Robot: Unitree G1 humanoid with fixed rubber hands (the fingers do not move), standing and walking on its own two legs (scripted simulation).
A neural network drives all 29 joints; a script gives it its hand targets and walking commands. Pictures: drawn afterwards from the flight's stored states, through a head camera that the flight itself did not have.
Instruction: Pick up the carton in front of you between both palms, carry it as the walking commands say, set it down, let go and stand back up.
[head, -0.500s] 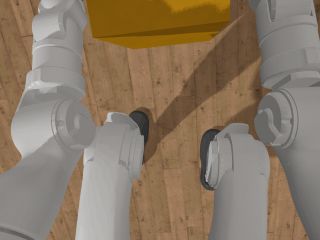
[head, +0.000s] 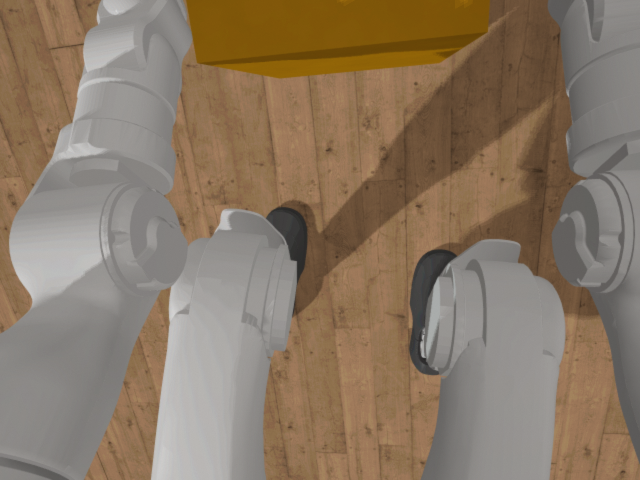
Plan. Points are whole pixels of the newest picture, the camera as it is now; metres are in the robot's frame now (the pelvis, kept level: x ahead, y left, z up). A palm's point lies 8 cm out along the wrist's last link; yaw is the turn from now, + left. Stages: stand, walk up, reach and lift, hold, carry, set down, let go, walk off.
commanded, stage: set down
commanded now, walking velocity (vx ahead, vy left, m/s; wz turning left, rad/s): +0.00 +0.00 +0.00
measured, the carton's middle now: out of the picture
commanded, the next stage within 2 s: let go in 1.16 s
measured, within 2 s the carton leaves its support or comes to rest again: neither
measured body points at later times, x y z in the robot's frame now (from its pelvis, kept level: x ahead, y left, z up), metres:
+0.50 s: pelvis +0.00 +0.00 +0.07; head +0.36 +0.00 +0.33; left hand +0.56 +0.23 -0.06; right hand +0.63 -0.14 -0.06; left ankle +0.12 +0.14 -0.34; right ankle +0.08 -0.11 -0.34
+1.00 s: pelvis +0.02 +0.00 +0.19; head +0.37 +0.00 +0.48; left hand +0.56 +0.23 +0.09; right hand +0.63 -0.16 +0.09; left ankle +0.12 +0.14 -0.34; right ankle +0.08 -0.11 -0.34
